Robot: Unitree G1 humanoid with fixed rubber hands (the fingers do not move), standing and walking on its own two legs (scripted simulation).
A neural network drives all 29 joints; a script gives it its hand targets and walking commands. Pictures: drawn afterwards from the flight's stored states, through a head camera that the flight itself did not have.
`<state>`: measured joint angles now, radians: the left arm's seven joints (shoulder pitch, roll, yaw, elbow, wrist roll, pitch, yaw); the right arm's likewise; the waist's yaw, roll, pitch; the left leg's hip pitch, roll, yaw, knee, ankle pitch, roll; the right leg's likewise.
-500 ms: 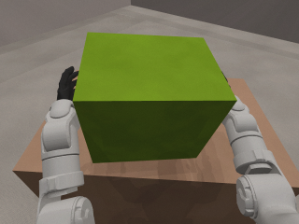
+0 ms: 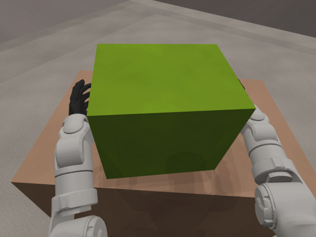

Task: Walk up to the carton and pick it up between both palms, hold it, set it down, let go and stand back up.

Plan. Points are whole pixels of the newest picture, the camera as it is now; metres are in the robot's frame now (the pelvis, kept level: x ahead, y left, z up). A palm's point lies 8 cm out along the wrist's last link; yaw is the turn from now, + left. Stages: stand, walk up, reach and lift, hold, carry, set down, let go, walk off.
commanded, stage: set down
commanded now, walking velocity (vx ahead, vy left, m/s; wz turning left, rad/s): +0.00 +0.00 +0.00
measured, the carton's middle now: (161, 112) +0.40 -0.01 +0.13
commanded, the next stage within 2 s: none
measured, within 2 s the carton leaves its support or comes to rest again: neither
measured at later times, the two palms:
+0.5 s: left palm (85, 122) +0.37 +0.18 +0.13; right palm (233, 103) +0.43 -0.21 +0.13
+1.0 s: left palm (96, 130) +0.38 +0.17 +0.08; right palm (227, 105) +0.47 -0.21 +0.09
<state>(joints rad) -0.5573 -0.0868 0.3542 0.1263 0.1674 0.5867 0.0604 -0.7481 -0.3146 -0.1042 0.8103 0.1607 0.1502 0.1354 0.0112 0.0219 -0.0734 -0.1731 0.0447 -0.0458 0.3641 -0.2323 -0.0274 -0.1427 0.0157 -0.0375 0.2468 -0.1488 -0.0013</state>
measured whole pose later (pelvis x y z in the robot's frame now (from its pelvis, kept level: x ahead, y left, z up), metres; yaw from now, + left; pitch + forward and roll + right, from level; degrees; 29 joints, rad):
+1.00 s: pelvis +0.01 -0.02 +0.00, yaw +0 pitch +14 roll +0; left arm -0.55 -0.14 0.35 0.40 0.17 0.24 0.14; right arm -0.90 -0.39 -0.10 1.11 0.08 -0.10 0.22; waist 0.10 0.05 -0.11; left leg -0.39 0.05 -0.05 0.36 -0.17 -0.04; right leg -0.36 0.02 -0.05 0.25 -0.14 -0.02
